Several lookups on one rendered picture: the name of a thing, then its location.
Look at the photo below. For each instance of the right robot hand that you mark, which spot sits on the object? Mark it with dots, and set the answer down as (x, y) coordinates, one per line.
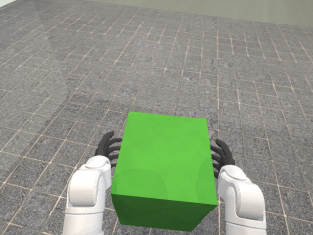
(226, 157)

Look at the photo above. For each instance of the robot left forearm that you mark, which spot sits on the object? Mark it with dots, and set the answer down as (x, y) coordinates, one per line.
(86, 195)

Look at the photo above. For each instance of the carton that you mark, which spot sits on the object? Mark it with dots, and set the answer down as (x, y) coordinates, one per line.
(164, 176)

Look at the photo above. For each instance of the robot right forearm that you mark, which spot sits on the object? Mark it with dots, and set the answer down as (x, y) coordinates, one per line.
(245, 212)

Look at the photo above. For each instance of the left robot hand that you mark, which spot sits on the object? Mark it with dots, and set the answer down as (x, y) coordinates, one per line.
(104, 149)

